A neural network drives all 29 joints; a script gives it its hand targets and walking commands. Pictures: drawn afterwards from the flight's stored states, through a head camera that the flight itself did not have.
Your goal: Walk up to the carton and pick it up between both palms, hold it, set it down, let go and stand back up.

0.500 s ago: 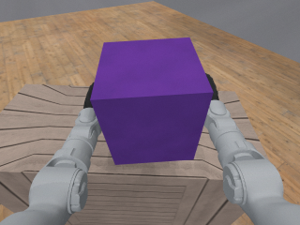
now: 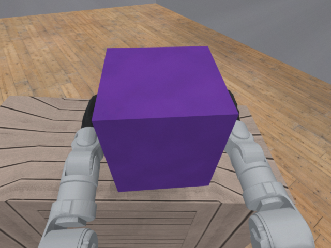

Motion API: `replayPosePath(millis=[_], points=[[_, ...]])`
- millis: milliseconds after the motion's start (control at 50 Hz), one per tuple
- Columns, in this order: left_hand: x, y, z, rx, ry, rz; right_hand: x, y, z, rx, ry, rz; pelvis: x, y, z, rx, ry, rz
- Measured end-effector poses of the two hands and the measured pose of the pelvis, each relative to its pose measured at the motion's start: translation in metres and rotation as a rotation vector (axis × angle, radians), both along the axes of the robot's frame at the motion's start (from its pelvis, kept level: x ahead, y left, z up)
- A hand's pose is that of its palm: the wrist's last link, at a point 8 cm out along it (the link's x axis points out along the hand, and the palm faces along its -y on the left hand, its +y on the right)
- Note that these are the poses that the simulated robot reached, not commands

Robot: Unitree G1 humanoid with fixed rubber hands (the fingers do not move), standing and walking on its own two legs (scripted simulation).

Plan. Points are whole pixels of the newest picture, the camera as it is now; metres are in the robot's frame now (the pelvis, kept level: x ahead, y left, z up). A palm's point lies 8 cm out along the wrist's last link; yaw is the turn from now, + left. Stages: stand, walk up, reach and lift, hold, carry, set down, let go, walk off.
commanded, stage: reach and lift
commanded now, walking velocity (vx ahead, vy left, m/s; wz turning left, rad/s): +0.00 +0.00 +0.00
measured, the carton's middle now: (161, 121) +0.40 -0.01 +0.13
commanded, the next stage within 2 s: hold in 1.34 s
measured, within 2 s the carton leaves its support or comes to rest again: neither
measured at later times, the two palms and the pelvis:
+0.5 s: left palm (84, 121) +0.36 +0.16 +0.17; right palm (234, 117) +0.36 -0.17 +0.18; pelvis -0.02 +0.00 +0.00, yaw +0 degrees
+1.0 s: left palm (83, 116) +0.36 +0.16 +0.18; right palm (234, 108) +0.37 -0.17 +0.20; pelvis -0.01 +0.00 +0.00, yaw +0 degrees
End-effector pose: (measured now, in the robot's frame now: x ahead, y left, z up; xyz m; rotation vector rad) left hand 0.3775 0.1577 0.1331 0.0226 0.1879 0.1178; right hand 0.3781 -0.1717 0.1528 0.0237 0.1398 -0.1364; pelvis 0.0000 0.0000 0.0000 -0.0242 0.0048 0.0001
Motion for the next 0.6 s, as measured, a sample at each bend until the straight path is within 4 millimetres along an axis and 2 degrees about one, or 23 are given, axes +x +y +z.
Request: replayPosePath(millis=[280,600], points=[[-0.018,0.005,0.030,0.019,-0.003,0.000,-0.015,0.004,0.024,0.003,-0.006,0.005,-0.009,-0.002,0.000,0.010,-0.050,0.005],[-0.020,0.005,0.039,0.019,0.011,-0.011,-0.020,0.004,0.030,0.003,0.005,-0.003,-0.019,0.001,0.000,0.011,-0.047,-0.002]])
